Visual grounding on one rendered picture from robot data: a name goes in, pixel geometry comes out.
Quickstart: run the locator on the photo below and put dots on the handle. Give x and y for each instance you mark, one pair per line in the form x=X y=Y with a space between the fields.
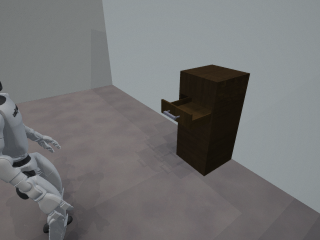
x=170 y=115

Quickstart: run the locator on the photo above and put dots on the left robot forearm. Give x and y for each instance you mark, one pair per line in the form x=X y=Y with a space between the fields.
x=32 y=135

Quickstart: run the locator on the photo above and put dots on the humanoid robot torso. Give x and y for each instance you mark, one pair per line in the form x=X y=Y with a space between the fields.
x=15 y=139

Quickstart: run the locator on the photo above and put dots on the right robot forearm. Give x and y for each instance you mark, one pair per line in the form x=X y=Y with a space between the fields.
x=19 y=180

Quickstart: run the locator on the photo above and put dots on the robot right upper arm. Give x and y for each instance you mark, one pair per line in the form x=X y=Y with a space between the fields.
x=2 y=144

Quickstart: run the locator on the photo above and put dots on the left robot hand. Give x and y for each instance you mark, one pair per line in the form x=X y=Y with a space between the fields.
x=44 y=143

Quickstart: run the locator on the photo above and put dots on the robot left foot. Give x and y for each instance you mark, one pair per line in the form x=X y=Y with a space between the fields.
x=46 y=226

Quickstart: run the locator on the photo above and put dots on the drawer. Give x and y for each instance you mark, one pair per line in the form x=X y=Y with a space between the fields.
x=193 y=113

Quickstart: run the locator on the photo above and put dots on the cabinet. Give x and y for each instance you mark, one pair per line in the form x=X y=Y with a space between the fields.
x=211 y=145

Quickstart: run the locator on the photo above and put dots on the right robot hand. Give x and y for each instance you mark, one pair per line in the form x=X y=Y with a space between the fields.
x=50 y=202

